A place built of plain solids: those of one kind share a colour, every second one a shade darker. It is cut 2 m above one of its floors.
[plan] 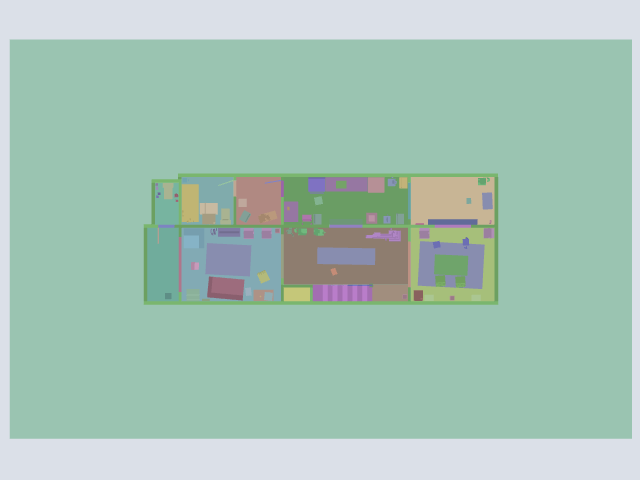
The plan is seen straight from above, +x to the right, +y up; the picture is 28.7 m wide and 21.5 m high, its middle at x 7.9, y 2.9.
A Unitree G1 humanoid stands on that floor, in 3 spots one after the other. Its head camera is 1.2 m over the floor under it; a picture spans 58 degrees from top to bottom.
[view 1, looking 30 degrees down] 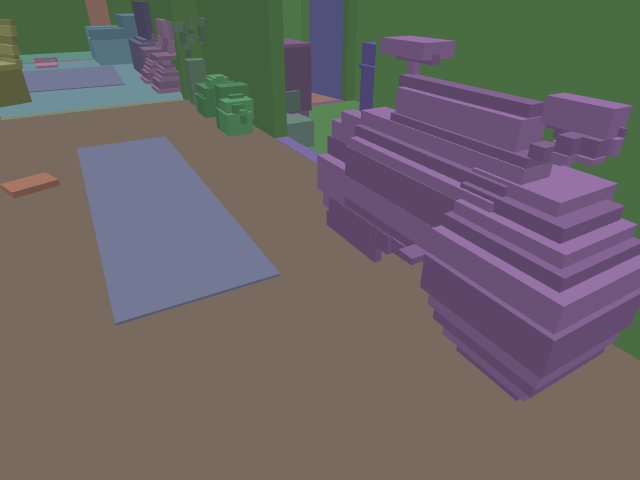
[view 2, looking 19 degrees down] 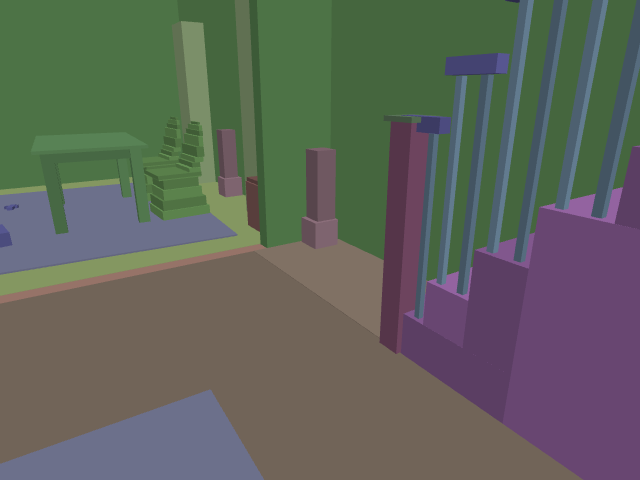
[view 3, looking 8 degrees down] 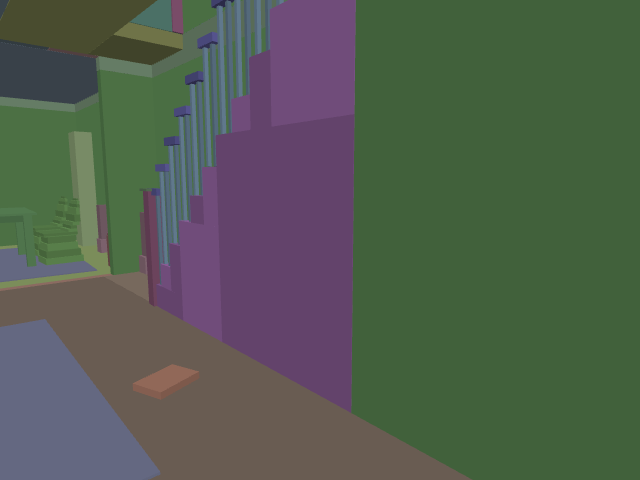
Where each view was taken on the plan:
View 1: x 11.97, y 1.82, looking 150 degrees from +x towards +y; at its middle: floor_middle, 2.40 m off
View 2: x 8.82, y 2.23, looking -33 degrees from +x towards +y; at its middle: plant_snake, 3.49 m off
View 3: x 6.12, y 2.42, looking -42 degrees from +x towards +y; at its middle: stair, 2.30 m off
